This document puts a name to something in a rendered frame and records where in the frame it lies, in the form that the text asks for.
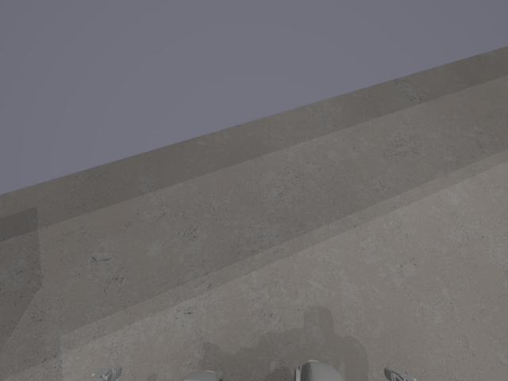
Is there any robot right thigh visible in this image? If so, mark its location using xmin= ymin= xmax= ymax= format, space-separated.
xmin=294 ymin=361 xmax=344 ymax=381

